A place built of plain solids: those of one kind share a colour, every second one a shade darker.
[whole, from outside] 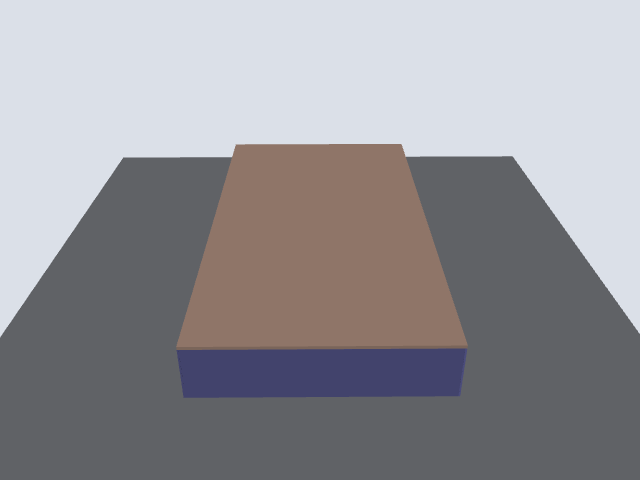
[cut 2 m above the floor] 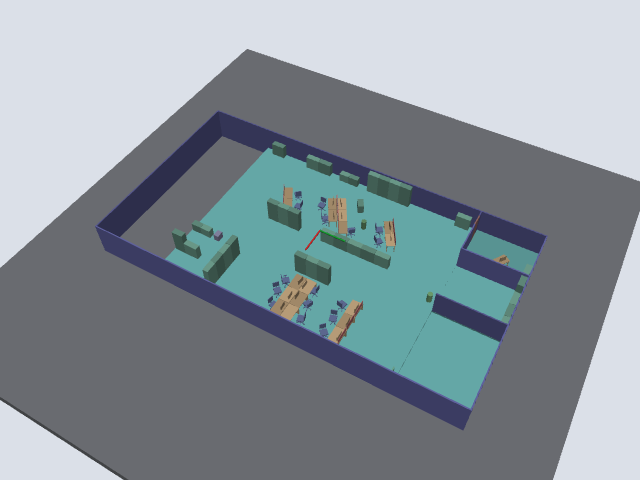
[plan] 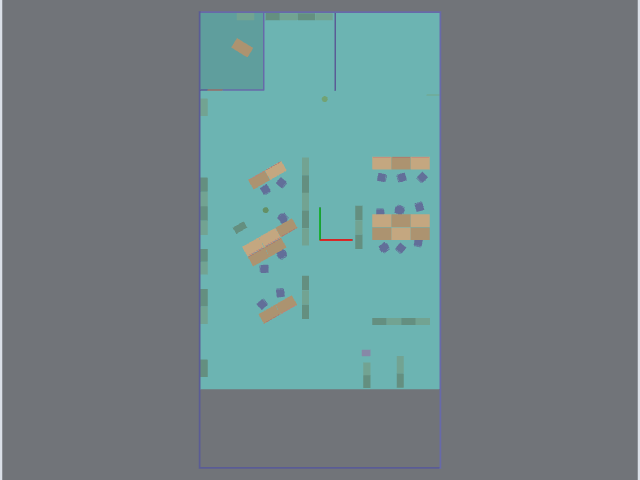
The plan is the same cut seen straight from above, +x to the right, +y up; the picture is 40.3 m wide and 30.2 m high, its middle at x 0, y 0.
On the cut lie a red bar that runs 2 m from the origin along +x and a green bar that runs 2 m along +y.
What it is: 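One storey of an office; an open floor with rows of desks, a band of small rooms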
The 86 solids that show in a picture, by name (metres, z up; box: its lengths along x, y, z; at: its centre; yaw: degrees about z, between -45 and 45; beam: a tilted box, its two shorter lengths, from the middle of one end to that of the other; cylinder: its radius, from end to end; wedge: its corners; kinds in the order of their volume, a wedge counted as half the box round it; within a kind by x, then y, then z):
{
 "floor_1": {"box": [3.94, 4.9, 0.83], "at": [-5.56, 11.84, 0.37]},
 "floor_2": {"box": [4.39, 4.9, 0.83], "at": [-1.29, 11.84, 0.37]},
 "floor_3": {"box": [15.05, 18.77, 0.83], "at": [0.0, 0.0, 0.37]},
 "floor_4": {"box": [0.1, 4.9, 0.83], "at": [0.96, 11.84, 0.37]},
 "floor_5": {"box": [6.52, 4.9, 0.72], "at": [4.27, 11.84, 0.31]},
 "roof_1": {"box": [15.25, 28.77, 0.2], "at": [0.0, 0.0, 3.48]},
 "wall_1": {"box": [0.1, 28.77, 3.43], "at": [-7.58, 0.0, 1.67]},
 "wall_2": {"box": [2.54, 0.1, 2.6], "at": [-4.86, 9.44, 2.08]},
 "wall_3": {"box": [0.1, 4.9, 2.6], "at": [-3.54, 11.84, 2.08]},
 "wall_4": {"box": [15.05, 0.1, 3.43], "at": [0.0, -14.34, 1.67]},
 "wall_5": {"box": [15.05, 0.1, 3.43], "at": [0.0, 14.34, 1.67]},
 "wall_6": {"box": [0.1, 4.9, 2.6], "at": [0.96, 11.84, 2.08]},
 "wall_7": {"box": [0.1, 28.77, 3.43], "at": [7.58, 0.0, 1.67]},
 "cabinet_1": {"box": [0.45, 1.1, 1.1], "at": [-7.29, -8.07, 1.33]},
 "cabinet_2": {"box": [0.45, 1.1, 1.1], "at": [-7.29, -4.74, 1.33]},
 "cabinet_3": {"box": [0.45, 1.1, 1.1], "at": [-7.29, -3.63, 1.33]},
 "cabinet_4": {"box": [0.46, 0.8, 0.72], "at": [-7.29, -1.78, 1.14]},
 "cabinet_5": {"box": [0.46, 0.8, 0.72], "at": [-7.29, -0.97, 1.14]},
 "cabinet_6": {"box": [0.45, 0.9, 1.88], "at": [-7.29, 0.76, 1.72]},
 "cabinet_7": {"box": [0.45, 0.9, 1.88], "at": [-7.29, 1.67, 1.72]},
 "cabinet_8": {"box": [0.45, 0.9, 1.88], "at": [-7.29, 2.58, 1.72]},
 "cabinet_9": {"box": [0.45, 0.9, 1.88], "at": [-7.29, 3.49, 1.72]},
 "cabinet_10": {"box": [0.45, 1.1, 1.1], "at": [-7.29, 8.35, 1.33]},
 "cabinet_11": {"box": [0.8, 0.46, 0.72], "at": [-5.04, 0.78, 1.14], "yaw": 30.7},
 "cabinet_12": {"box": [1.1, 0.45, 1.1], "at": [-4.69, 14.05, 1.33]},
 "cabinet_13": {"box": [0.9, 0.45, 1.88], "at": [-2.98, 14.05, 1.72]},
 "cabinet_14": {"box": [1.1, 0.45, 1.1], "at": [-1.97, 14.05, 1.33]},
 "cabinet_15": {"box": [0.45, 0.9, 1.88], "at": [-0.91, -4.52, 1.72]},
 "cabinet_16": {"box": [0.45, 0.9, 1.88], "at": [-0.91, -3.61, 1.72]},
 "cabinet_17": {"box": [0.45, 0.9, 1.88], "at": [-0.91, -2.7, 1.72]},
 "cabinet_18": {"box": [0.45, 1.1, 1.1], "at": [-0.91, 0.2, 1.33]},
 "cabinet_19": {"box": [0.45, 1.1, 1.1], "at": [-0.91, 1.31, 1.33]},
 "cabinet_20": {"box": [0.45, 1.1, 1.1], "at": [-0.91, 2.42, 1.33]},
 "cabinet_21": {"box": [0.45, 1.1, 1.1], "at": [-0.91, 3.53, 1.33]},
 "cabinet_22": {"box": [0.45, 1.1, 1.1], "at": [-0.91, 4.64, 1.33]},
 "cabinet_23": {"box": [1.1, 0.45, 1.1], "at": [-0.86, 14.05, 1.33]},
 "cabinet_24": {"box": [1.1, 0.45, 1.1], "at": [0.25, 14.05, 1.33]},
 "cabinet_25": {"box": [0.45, 0.9, 1.88], "at": [2.44, -0.11, 1.72]},
 "cabinet_26": {"box": [0.45, 0.9, 1.88], "at": [2.44, 0.8, 1.72]},
 "cabinet_27": {"box": [0.45, 0.9, 1.88], "at": [2.44, 1.71, 1.72]},
 "cabinet_28": {"box": [0.46, 0.8, 0.72], "at": [2.95, -8.91, 1.14]},
 "cabinet_29": {"box": [0.46, 0.8, 0.72], "at": [2.95, -8.1, 1.14]},
 "cabinet_30": {"box": [0.9, 0.45, 1.88], "at": [3.74, -5.13, 1.72]},
 "cabinet_31": {"box": [0.9, 0.45, 1.88], "at": [4.65, -5.13, 1.72]},
 "cabinet_32": {"box": [0.45, 0.9, 1.88], "at": [5.05, -8.85, 1.72]},
 "cabinet_33": {"box": [0.45, 1.1, 1.1], "at": [5.05, -7.84, 1.33]},
 "cabinet_34": {"box": [0.9, 0.45, 1.88], "at": [5.56, -5.13, 1.72]},
 "cabinet_35": {"box": [0.9, 0.45, 1.88], "at": [6.47, -5.13, 1.72]},
 "desk_1": {"box": [1.2, 0.7, 0.032], "at": [-4.9, 12.1, 1.49], "yaw": -31.5},
 "desk_2": {"box": [1.2, 0.7, 0.032], "at": [-4.21, -0.44, 1.49], "yaw": 29.9},
 "desk_3": {"box": [1.2, 0.7, 0.032], "at": [-3.85, -1.07, 1.49], "yaw": 29.9},
 "desk_4": {"box": [1.2, 0.7, 0.032], "at": [-3.84, 3.77, 1.49], "yaw": 29.9},
 "desk_5": {"box": [1.2, 0.7, 0.032], "at": [-3.18, -4.68, 1.49], "yaw": 29.9},
 "desk_6": {"box": [1.2, 0.7, 0.032], "at": [-3.16, 0.16, 1.49], "yaw": 29.9},
 "desk_7": {"box": [1.2, 0.7, 0.032], "at": [-2.8, -0.46, 1.49], "yaw": 29.9},
 "desk_8": {"box": [1.2, 0.7, 0.032], "at": [-2.78, 4.38, 1.49], "yaw": 29.9},
 "desk_9": {"box": [1.2, 0.7, 0.032], "at": [-2.13, -4.07, 1.49], "yaw": 29.9},
 "desk_10": {"box": [1.2, 0.7, 0.032], "at": [-2.11, 0.77, 1.49], "yaw": 29.9},
 "desk_11": {"box": [1.2, 0.8, 0.032], "at": [3.89, 0.39, 1.49]},
 "desk_12": {"box": [1.2, 0.8, 0.032], "at": [3.89, 1.21, 1.49]},
 "desk_13": {"box": [1.2, 0.8, 0.032], "at": [3.89, 4.83, 1.49]},
 "desk_14": {"box": [1.2, 0.8, 0.032], "at": [5.1, 0.39, 1.49]},
 "desk_15": {"box": [1.2, 0.8, 0.032], "at": [5.1, 1.21, 1.49]},
 "desk_16": {"box": [1.2, 0.8, 0.032], "at": [5.1, 4.83, 1.49]},
 "desk_17": {"box": [1.2, 0.8, 0.032], "at": [6.31, 0.39, 1.49]},
 "desk_18": {"box": [1.2, 0.8, 0.032], "at": [6.31, 1.21, 1.49]},
 "desk_19": {"box": [1.2, 0.8, 0.032], "at": [6.31, 4.83, 1.49]},
 "officechair_1": {"box": [0.49, 0.51, 0.08], "at": [-3.65, -4.06, 1.26], "yaw": 40.4},
 "officechair_2": {"box": [0.49, 0.51, 0.08], "at": [-3.48, -1.82, 1.32], "yaw": 2.3},
 "officechair_3": {"box": [0.51, 0.49, 0.08], "at": [-3.45, 3.19, 1.3], "yaw": 32.9},
 "officechair_4": {"box": [0.51, 0.49, 0.08], "at": [-2.49, -3.35, 1.33], "yaw": 6.6},
 "officechair_5": {"box": [0.49, 0.51, 0.08], "at": [-2.44, 3.61, 1.26], "yaw": -39.9},
 "officechair_6": {"box": [0.5, 0.49, 0.08], "at": [-2.41, -0.88, 1.31], "yaw": 34.6},
 "officechair_7": {"box": [0.49, 0.5, 0.08], "at": [-2.35, 1.36, 1.26], "yaw": 39.7},
 "officechair_8": {"box": [0.49, 0.51, 0.08], "at": [3.87, 3.93, 1.28], "yaw": -11.6},
 "officechair_9": {"box": [0.5, 0.49, 0.08], "at": [4.02, -0.47, 1.28], "yaw": 38.8},
 "officechair_10": {"box": [0.5, 0.49, 0.08], "at": [5.0, 1.86, 1.28], "yaw": -22.4},
 "officechair_11": {"box": [0.51, 0.49, 0.08], "at": [5.09, -0.51, 1.33], "yaw": -40.8},
 "officechair_12": {"box": [0.49, 0.51, 0.08], "at": [5.16, 3.93, 1.26], "yaw": 16.3},
 "officechair_13": {"box": [0.51, 0.49, 0.08], "at": [6.19, -0.12, 1.26], "yaw": -11.0},
 "officechair_14": {"box": [0.51, 0.49, 0.08], "at": [6.26, 2.06, 1.3], "yaw": 16.0},
 "officechair_15": {"box": [0.51, 0.49, 0.08], "at": [6.44, 3.95, 1.32], "yaw": -44.4},
 "door_1": {"box": [0.96, 0.1, 2.05], "at": [-6.61, 9.44, 1.81]},
 "bin_1": {"cylinder": 0.19, "from": [-3.42, 1.88, 0.78], "to": [-3.42, 1.88, 1.55]},
 "bin_2": {"cylinder": 0.19, "from": [0.3, 8.87, 0.78], "to": [0.3, 8.87, 1.55]},
 "pedestal_1": {"box": [0.55, 0.41, 0.54], "at": [2.9, -7.11, 1.1]}
}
